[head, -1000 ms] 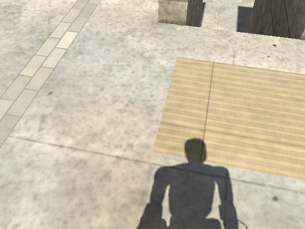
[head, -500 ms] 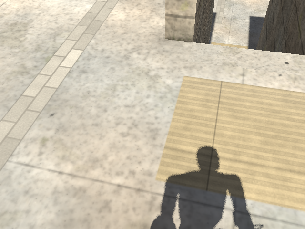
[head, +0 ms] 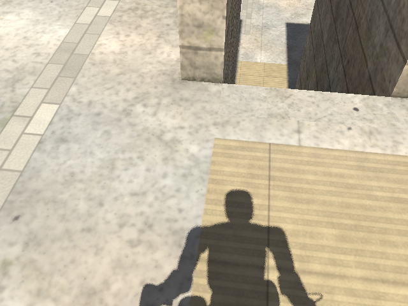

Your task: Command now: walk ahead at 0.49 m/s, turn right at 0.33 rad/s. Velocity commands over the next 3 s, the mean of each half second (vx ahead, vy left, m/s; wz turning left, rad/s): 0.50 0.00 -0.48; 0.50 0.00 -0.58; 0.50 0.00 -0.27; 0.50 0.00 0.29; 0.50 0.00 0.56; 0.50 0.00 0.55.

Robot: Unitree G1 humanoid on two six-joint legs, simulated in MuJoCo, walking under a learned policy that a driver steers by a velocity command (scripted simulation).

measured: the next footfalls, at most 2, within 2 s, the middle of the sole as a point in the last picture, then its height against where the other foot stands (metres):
right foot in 0.34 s outside the picture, level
left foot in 0.82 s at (233, 261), level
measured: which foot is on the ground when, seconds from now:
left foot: down 0.00-0.32, up 0.34-0.80, down 0.82-1.00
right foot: up 0.00-0.32, down 0.34-0.84, up 0.86-1.00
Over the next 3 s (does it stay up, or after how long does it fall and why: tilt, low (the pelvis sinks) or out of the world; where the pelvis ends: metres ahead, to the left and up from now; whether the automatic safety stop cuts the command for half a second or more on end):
stays up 1.45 -0.56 -0.02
